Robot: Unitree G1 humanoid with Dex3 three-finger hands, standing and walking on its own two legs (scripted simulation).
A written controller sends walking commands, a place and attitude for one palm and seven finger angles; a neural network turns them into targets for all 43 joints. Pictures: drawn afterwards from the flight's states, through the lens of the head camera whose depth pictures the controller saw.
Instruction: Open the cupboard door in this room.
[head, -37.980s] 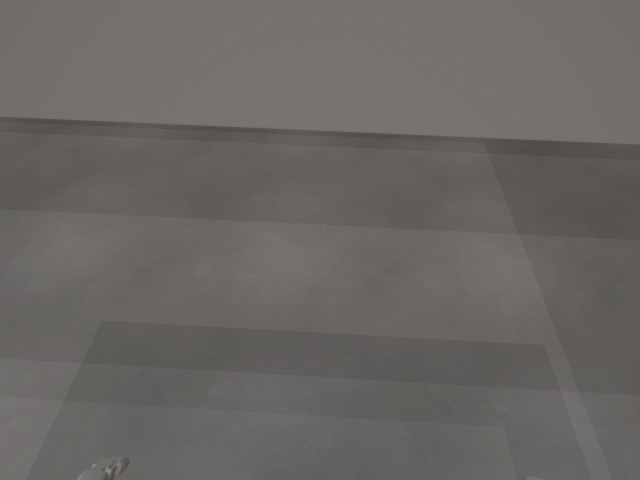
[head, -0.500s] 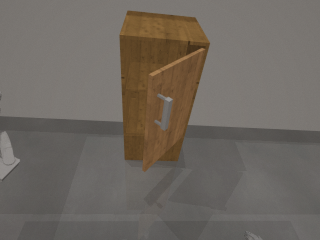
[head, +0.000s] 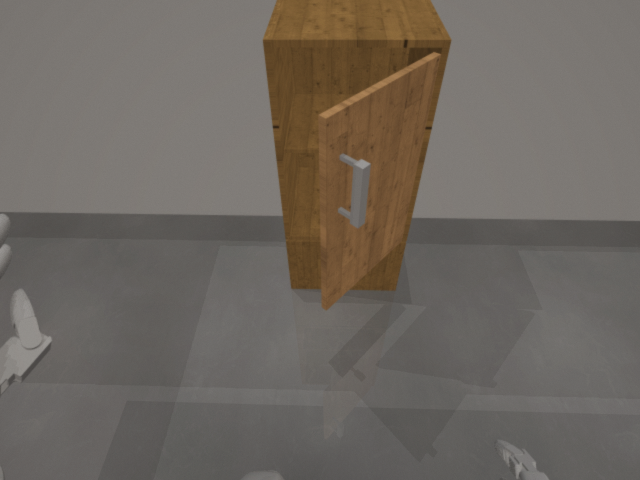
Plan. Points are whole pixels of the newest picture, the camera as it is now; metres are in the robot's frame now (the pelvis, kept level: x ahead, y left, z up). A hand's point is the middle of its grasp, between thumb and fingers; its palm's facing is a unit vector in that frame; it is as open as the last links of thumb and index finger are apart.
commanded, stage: stop stepping back and stand still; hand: left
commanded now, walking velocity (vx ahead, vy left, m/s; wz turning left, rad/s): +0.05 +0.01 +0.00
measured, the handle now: (351, 191) +0.65 +0.00 -0.03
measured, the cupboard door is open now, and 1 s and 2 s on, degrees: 48 48 48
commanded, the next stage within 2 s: let the arm hang, fingers relaxed in 0.10 s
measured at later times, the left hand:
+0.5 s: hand out of the picture +0.11 +0.18 -0.16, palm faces +0.15 -0.98 -0.15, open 6.9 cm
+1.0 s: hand out of the picture +0.00 +0.20 -0.16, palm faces +0.06 -0.98 -0.20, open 7.4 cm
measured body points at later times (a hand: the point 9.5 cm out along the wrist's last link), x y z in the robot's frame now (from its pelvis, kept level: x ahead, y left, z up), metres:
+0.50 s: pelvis +0.03 +0.01 +0.00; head +0.04 +0.02 +0.45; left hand +0.10 +0.23 -0.14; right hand +0.10 -0.22 -0.14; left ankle +0.04 +0.13 -0.73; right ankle +0.00 -0.10 -0.73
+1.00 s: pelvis +0.02 +0.03 +0.01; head +0.03 +0.02 +0.46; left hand +0.00 +0.25 -0.14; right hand +0.00 -0.17 -0.15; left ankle +0.04 +0.13 -0.73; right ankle +0.00 -0.10 -0.73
